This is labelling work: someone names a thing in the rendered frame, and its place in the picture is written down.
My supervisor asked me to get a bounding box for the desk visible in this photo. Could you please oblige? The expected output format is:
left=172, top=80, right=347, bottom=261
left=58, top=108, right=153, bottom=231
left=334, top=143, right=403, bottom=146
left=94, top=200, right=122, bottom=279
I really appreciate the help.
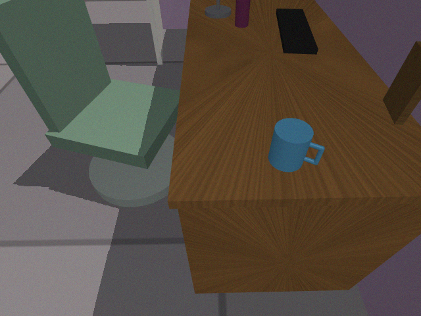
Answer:
left=168, top=0, right=421, bottom=294

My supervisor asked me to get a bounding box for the office chair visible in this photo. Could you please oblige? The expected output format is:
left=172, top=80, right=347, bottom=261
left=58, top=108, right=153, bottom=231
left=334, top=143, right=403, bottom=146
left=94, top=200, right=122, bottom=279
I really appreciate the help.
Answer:
left=0, top=0, right=180, bottom=207

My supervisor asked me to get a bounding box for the desk lamp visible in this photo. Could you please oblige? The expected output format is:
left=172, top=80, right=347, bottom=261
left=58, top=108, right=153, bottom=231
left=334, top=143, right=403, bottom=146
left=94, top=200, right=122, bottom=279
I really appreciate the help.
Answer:
left=205, top=0, right=231, bottom=18

